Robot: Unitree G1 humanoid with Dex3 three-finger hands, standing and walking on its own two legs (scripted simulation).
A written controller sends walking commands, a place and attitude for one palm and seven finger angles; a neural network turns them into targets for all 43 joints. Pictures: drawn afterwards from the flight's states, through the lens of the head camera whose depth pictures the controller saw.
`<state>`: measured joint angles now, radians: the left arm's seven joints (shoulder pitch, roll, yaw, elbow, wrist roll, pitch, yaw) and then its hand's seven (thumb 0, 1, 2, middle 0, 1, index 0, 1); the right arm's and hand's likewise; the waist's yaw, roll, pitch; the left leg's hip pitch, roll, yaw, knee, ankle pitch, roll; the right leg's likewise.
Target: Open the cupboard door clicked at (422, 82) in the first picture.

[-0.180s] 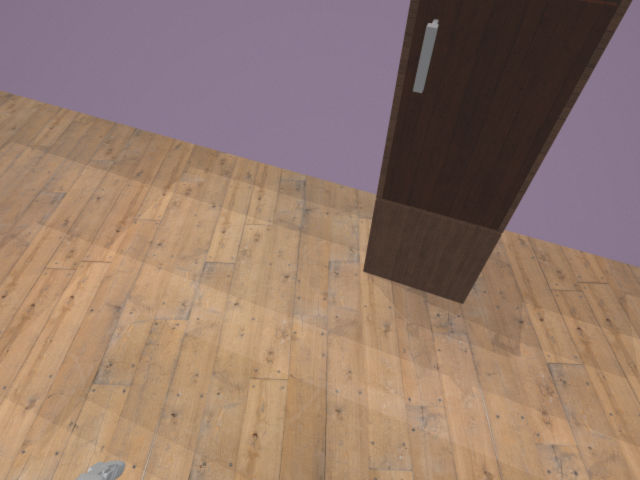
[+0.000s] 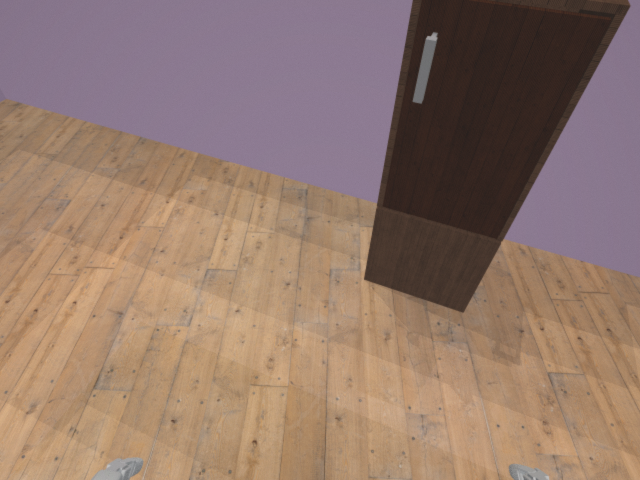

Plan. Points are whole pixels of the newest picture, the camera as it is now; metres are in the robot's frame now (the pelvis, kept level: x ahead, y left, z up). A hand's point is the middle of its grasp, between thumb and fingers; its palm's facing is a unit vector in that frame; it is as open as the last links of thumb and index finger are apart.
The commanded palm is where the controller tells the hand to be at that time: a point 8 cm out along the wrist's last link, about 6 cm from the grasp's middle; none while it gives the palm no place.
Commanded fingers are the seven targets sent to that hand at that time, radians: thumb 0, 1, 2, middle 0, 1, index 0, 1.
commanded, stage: stand and wait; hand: left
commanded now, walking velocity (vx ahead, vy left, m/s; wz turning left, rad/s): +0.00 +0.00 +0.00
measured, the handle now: (426, 68) +0.93 -0.18 +0.11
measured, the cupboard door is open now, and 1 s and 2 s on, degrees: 0 0 0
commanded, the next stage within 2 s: look at it before walking up in 0.64 s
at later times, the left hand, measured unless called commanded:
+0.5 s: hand out of the picture +0.05 +0.24 -0.15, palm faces -0.03 -0.94 -0.34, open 7.4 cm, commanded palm none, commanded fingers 0.00 0.90 0.90 -0.20 -0.30 -0.20 -0.30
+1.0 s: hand out of the picture +0.06 +0.23 -0.15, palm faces -0.04 -0.94 -0.33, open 7.4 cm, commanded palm none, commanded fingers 0.00 0.90 0.90 -0.20 -0.30 -0.20 -0.30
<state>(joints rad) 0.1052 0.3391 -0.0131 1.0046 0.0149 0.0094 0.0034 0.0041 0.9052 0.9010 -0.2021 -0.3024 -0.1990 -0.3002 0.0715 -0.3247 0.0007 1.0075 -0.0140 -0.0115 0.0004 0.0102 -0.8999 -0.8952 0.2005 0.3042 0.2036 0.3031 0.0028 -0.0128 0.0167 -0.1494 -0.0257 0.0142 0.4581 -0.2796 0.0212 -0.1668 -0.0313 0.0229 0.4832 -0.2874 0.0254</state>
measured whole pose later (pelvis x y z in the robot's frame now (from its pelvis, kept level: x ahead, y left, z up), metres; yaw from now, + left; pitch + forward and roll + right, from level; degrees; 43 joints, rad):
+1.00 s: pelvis -0.02 -0.02 +0.01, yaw +0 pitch -2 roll +0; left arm 0.12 0.34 -0.01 1.08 0.02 0.00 0.00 0.00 0.90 0.90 -0.20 -0.30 -0.20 -0.30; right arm 0.11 -0.33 0.00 1.11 -0.01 -0.01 0.00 0.01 -0.90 -0.90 0.20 0.30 0.20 0.30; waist 0.00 -0.01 0.04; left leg -0.14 0.01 0.01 0.37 -0.20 -0.01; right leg -0.16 0.00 0.02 0.40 -0.21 0.00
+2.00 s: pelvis -0.05 +0.00 -0.01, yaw -10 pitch +1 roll +0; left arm 0.23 0.20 0.04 0.94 0.03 0.05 0.01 0.00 0.90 0.90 -0.20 -0.30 -0.20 -0.30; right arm 0.17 -0.21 -0.05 0.97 0.00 0.02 -0.03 0.01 -0.90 -0.90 0.20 0.30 0.20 0.30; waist 0.01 -0.03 0.07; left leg -0.30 0.00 0.02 0.67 -0.39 -0.02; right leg -0.37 0.06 0.17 0.55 -0.20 0.02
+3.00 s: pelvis +0.09 -0.05 -0.01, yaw -22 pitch -2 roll +0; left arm 0.41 0.15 0.05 1.17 0.03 0.00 0.00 0.01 0.91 0.90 -0.20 -0.30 -0.20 -0.30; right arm 0.18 -0.12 -0.06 1.02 -0.02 -0.07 -0.02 -0.01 -0.93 -0.90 0.20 0.30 0.20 0.30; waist 0.01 -0.05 0.06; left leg -0.33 0.06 0.19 0.62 -0.26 0.05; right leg -0.34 -0.03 -0.04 1.20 -0.42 -0.02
